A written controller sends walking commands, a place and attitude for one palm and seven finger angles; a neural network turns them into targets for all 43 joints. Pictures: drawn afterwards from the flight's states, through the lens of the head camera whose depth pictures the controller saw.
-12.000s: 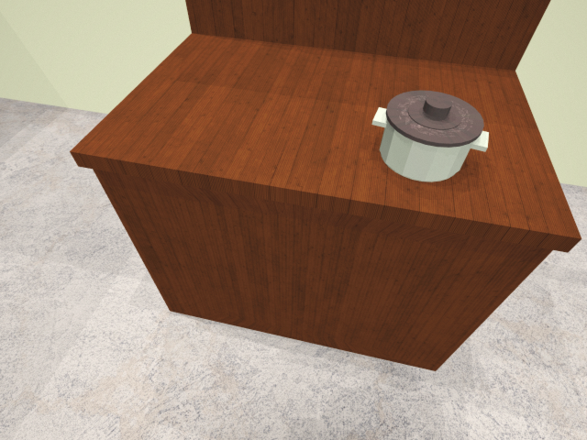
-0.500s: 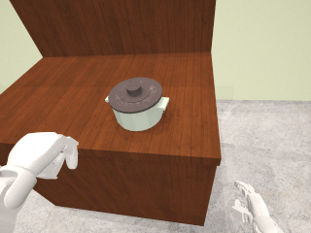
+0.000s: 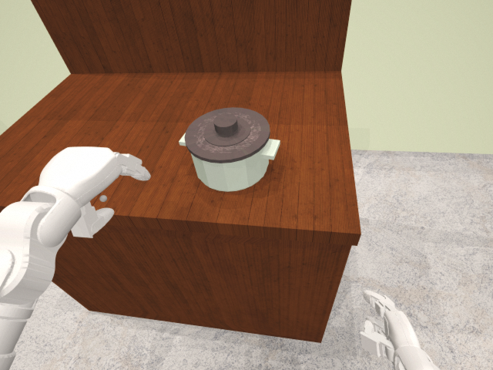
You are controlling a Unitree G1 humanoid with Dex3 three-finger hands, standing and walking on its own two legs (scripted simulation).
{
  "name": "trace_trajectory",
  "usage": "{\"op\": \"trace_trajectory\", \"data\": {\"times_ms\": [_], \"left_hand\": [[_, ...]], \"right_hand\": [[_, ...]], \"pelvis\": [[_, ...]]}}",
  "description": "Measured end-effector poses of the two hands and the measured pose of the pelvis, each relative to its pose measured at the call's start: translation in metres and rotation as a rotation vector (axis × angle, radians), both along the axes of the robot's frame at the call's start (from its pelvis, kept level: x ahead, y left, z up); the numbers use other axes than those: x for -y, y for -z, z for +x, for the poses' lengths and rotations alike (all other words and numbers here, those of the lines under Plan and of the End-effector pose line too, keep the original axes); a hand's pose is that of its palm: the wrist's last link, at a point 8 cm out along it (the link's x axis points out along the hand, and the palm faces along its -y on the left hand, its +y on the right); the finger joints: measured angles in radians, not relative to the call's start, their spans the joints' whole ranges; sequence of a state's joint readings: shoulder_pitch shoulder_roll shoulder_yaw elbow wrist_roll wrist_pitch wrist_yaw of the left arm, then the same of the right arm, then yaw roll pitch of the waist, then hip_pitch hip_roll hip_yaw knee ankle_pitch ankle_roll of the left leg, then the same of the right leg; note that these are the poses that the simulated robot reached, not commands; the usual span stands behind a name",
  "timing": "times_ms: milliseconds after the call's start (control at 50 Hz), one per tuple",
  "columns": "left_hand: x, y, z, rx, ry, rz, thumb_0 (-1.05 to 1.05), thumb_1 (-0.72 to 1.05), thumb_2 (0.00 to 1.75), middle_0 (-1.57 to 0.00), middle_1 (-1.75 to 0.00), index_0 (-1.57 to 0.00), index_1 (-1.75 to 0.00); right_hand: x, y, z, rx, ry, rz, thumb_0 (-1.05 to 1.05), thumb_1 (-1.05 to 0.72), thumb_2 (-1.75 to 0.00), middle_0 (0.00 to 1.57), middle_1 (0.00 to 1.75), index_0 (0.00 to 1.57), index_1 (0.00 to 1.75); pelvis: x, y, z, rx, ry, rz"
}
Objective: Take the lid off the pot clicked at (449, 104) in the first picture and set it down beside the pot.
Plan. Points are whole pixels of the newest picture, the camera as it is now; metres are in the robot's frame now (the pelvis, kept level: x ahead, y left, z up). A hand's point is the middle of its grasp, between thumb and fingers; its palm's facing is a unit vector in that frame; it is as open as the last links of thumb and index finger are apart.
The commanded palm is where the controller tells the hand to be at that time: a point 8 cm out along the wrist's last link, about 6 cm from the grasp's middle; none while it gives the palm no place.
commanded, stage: reach forward and open the fingers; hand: left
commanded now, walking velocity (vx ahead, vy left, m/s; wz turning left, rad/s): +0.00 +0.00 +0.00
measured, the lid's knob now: (225, 123) +0.54 +0.12 +0.12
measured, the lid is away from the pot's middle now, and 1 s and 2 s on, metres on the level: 0.00 0.00 0.00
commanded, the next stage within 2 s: move the open hand above the knob in 0.16 s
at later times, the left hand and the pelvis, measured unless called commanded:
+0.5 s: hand (119, 164) +0.34 +0.23 +0.19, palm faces -0.06 -0.01 -1.00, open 10.0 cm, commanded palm +0.31 +0.22 +0.26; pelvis +0.01 +0.01 +0.00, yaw +0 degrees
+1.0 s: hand (157, 141) +0.39 +0.19 +0.19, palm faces -0.11 -0.03 -0.99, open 10.0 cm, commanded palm +0.37 +0.18 +0.26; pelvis +0.02 -0.01 +0.00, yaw +0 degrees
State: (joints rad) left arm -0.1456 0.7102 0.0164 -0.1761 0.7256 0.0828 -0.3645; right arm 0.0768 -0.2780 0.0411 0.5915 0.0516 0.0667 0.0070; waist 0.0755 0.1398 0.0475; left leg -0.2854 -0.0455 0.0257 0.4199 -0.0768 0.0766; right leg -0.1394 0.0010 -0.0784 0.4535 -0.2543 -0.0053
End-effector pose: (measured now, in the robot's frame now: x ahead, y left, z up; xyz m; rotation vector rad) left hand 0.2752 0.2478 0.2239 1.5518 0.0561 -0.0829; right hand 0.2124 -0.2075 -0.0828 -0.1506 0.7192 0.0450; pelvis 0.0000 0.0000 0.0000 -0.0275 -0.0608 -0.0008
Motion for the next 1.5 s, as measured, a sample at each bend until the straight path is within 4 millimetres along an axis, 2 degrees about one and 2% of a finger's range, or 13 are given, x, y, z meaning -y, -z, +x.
{"op": "trace_trajectory", "data": {"times_ms": [140, 380, 680, 940, 1160, 1500], "left_hand": [[-0.004, -0.012, 0.011, 0.031, 0.0, 0.004, 0.0, -0.33, 1.56, -0.87, -0.1, -0.88, -0.11], [-0.006, -0.02, 0.036, 0.028, -0.024, 0.004, 0.0, -0.35, 1.59, -0.87, -0.08, -0.88, -0.09], [0.036, -0.024, 0.072, 0.026, 0.03, -0.006, 0.0, -0.35, 1.59, -0.87, -0.08, -0.88, -0.09], [0.049, -0.022, 0.098, -0.019, -0.007, -0.012, 0.0, -0.35, 1.59, -0.87, -0.08, -0.88, -0.09], [0.074, -0.021, 0.125, -0.05, 0.009, -0.003, 0.0, -0.35, 1.59, -0.87, -0.08, -0.88, -0.09], [0.095, -0.021, 0.177, -0.128, -0.011, -0.007, 0.0, -0.35, 1.59, -0.87, -0.08, -0.88, -0.08]], "right_hand": [[-0.006, 0.0, -0.001, 0.003, -0.001, 0.004, 0.02, -0.9, -0.9, 0.2, 0.3, 0.2, 0.3], [-0.013, 0.002, 0.003, -0.011, -0.015, 0.005, 0.02, -0.9, -0.9, 0.2, 0.3, 0.2, 0.3], [-0.004, 0.007, 0.009, -0.038, -0.011, 0.024, 0.02, -0.9, -0.9, 0.2, 0.3, 0.2, 0.3], [0.021, 0.01, 0.009, -0.078, 0.024, 0.008, 0.02, -0.9, -0.9, 0.2, 0.3, 0.2, 0.3], [0.03, 0.014, 0.011, -0.101, 0.04, 0.013, 0.02, -0.91, -0.9, 0.2, 0.3, 0.2, 0.3], [0.046, 0.027, -0.012, -0.194, 0.11, 0.003, 0.02, -0.91, -0.9, 0.2, 0.3, 0.2, 0.3]], "pelvis": [[-0.007, 0.0, -0.001, -0.003, 0.001, 0.001], [-0.009, 0.001, 0.001, -0.017, -0.005, 0.004], [-0.003, 0.0, 0.012, -0.034, -0.002, 0.012], [0.01, 0.001, 0.022, -0.044, -0.004, 0.019], [0.016, 0.001, 0.027, -0.055, -0.01, 0.025], [0.018, 0.001, 0.039, -0.084, -0.007, 0.029]]}}
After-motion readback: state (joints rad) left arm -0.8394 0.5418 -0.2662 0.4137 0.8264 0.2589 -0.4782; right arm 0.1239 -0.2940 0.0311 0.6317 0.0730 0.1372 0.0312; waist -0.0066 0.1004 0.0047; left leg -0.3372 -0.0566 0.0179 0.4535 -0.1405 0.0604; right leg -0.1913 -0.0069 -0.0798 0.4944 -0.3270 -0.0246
